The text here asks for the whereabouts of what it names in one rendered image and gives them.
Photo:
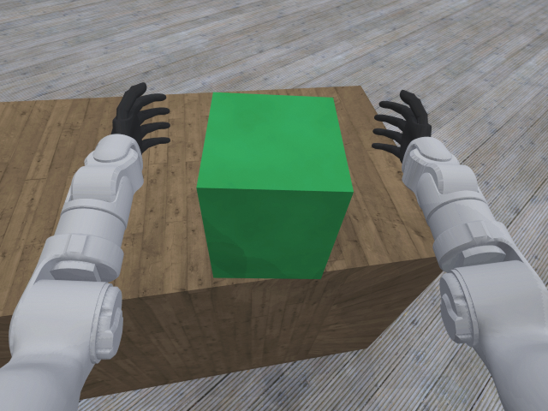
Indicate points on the carton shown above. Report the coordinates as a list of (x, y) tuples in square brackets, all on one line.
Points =
[(273, 186)]

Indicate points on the right robot forearm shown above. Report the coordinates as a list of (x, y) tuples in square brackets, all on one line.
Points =
[(462, 225)]

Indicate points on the right robot hand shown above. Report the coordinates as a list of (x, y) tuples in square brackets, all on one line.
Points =
[(415, 126)]

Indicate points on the left robot forearm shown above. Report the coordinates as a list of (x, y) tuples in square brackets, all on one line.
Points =
[(87, 243)]

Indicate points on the left robot hand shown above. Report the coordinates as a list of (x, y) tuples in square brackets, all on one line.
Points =
[(129, 116)]

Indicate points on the pedestal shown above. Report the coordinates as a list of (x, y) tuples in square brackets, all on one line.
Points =
[(180, 323)]

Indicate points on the left robot upper arm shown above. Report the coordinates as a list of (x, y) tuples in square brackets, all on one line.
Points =
[(63, 329)]

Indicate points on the right robot upper arm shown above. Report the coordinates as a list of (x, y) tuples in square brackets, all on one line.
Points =
[(500, 310)]

